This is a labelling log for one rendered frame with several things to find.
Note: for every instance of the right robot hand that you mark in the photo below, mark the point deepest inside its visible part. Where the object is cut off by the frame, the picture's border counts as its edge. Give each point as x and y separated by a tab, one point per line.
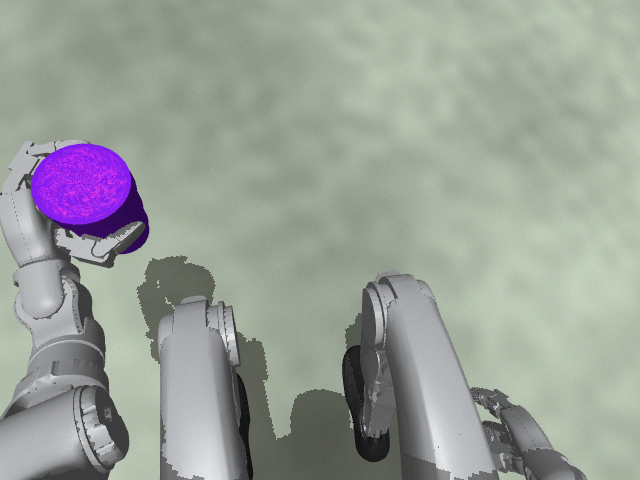
518	435

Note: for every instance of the left robot arm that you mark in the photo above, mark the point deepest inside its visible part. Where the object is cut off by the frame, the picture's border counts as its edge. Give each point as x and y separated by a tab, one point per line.
61	423

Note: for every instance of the left robot foot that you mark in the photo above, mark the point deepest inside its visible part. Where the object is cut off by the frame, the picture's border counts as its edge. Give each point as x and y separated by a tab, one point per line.
244	426

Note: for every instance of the left robot hand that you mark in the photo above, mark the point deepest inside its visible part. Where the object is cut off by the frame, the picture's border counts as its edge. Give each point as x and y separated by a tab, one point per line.
32	236

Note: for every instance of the right robot arm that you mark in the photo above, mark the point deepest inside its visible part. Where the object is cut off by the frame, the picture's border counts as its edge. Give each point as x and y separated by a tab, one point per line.
548	464

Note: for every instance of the cup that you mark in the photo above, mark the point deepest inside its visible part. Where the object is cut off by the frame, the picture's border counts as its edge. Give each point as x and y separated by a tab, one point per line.
89	189

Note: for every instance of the right robot foot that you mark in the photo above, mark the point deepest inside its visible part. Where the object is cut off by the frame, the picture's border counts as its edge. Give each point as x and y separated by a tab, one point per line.
370	449

